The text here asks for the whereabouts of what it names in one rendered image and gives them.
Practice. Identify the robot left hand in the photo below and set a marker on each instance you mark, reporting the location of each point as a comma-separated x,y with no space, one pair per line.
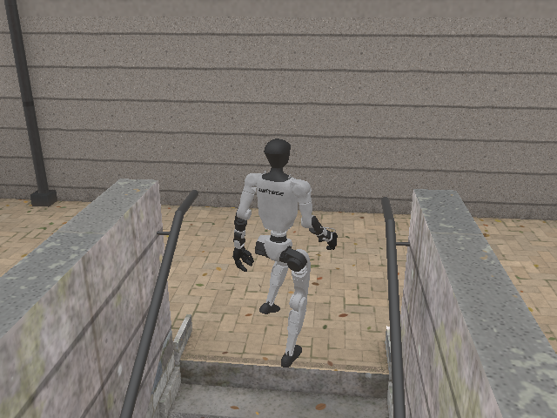
244,255

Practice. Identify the robot right forearm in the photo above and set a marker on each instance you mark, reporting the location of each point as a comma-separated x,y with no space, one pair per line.
320,232

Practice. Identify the robot left upper arm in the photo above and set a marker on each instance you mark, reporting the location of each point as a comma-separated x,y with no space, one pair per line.
244,212

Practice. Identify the robot right upper arm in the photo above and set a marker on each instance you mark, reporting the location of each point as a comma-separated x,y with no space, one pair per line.
302,190

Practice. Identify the robot right hand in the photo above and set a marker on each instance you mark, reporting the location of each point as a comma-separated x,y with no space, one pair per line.
331,243

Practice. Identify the robot left forearm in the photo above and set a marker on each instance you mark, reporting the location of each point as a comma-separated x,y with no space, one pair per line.
239,232

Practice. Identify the left robot shin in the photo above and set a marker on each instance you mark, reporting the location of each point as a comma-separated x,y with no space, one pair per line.
277,278

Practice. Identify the robot right thigh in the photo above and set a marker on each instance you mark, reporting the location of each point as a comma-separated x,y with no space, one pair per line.
299,262

